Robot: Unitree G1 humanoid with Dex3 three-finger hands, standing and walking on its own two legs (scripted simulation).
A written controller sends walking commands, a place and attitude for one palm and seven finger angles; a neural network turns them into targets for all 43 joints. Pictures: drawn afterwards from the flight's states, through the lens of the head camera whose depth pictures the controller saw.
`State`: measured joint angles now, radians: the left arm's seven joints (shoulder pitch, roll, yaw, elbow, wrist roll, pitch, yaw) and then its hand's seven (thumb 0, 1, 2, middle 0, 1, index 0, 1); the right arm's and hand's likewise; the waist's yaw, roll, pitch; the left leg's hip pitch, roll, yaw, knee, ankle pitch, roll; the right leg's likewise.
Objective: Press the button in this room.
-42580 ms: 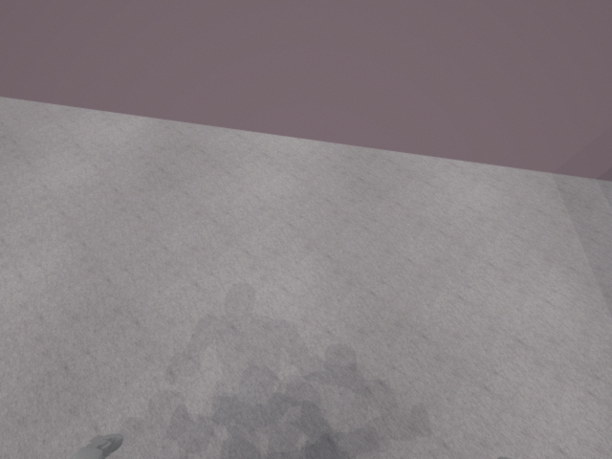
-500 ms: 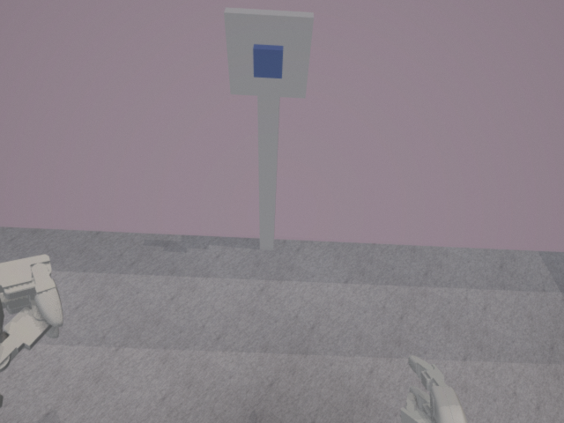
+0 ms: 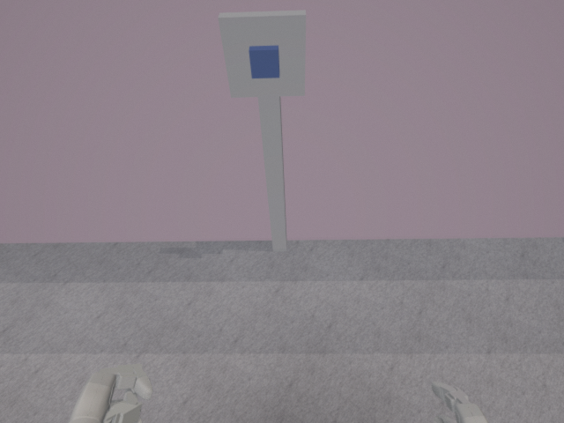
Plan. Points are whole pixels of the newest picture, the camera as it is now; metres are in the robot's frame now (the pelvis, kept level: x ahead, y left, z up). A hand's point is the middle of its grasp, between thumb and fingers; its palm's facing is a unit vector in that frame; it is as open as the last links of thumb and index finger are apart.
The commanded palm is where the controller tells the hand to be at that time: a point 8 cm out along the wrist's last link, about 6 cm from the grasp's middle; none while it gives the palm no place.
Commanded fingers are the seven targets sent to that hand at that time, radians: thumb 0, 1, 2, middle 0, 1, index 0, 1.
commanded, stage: let the arm hang, fingers relaxed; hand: left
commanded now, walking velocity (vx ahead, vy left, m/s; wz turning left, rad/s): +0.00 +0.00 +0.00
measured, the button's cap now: (264, 61) +0.87 +0.07 +0.10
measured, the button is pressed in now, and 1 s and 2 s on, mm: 0 0 0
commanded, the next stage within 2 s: stand and wait in 0.92 s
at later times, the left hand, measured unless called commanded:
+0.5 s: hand out of the picture -0.02 +0.17 -0.16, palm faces +0.01 -0.97 -0.23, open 6.4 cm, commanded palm none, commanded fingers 0.00 0.90 0.90 -0.20 -0.30 -0.20 -0.30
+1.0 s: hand out of the picture +0.01 +0.15 -0.16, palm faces +0.03 -0.98 -0.18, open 7.3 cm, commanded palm none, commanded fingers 0.00 0.90 0.90 -0.20 -0.30 -0.20 -0.30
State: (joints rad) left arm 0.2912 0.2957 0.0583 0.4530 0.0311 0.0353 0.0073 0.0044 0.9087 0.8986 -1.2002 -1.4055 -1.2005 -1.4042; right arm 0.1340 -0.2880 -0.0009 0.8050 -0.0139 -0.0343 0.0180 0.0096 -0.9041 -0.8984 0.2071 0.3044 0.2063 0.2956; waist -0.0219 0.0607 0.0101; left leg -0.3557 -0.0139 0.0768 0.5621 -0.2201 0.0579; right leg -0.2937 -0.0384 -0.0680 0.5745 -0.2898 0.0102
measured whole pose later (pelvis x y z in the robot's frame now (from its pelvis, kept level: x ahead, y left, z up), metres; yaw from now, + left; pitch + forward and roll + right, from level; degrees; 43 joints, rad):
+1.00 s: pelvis +0.02 -0.02 +0.01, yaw +0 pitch -2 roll +0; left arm 0.28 0.14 0.01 1.16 0.00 -0.01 0.03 0.00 0.92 0.90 -0.20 -0.30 -0.20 -0.30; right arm 0.29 -0.12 0.00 1.15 -0.01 0.00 -0.03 0.00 -0.91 -0.90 0.20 0.30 0.20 0.29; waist -0.01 0.00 0.05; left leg -0.20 0.00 0.07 0.40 -0.17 0.02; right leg -0.14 -0.01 -0.07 0.41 -0.24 -0.02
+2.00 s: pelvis +0.04 -0.04 +0.02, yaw -1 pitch -2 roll +0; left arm 0.15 0.26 0.02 1.14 0.00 -0.02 0.01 0.00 0.91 0.90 -0.20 -0.30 -0.20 -0.30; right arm 0.15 -0.26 -0.01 1.15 -0.01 0.00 -0.02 0.00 -0.91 -0.90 0.20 0.30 0.20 0.30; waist -0.02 0.01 0.06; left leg -0.13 0.03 0.07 0.32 -0.16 -0.01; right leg -0.07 0.02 -0.07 0.32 -0.23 -0.04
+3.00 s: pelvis +0.05 -0.05 +0.02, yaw -2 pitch -1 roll +1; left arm 0.11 0.30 0.02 1.14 0.00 -0.02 0.01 0.00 0.91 0.90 -0.20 -0.30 -0.20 -0.30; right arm 0.12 -0.30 -0.01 1.14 -0.01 0.00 -0.02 0.01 -0.91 -0.90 0.21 0.30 0.21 0.30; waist -0.02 0.01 0.06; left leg -0.10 0.05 0.08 0.29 -0.17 -0.03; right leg -0.04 0.04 -0.06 0.28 -0.22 -0.06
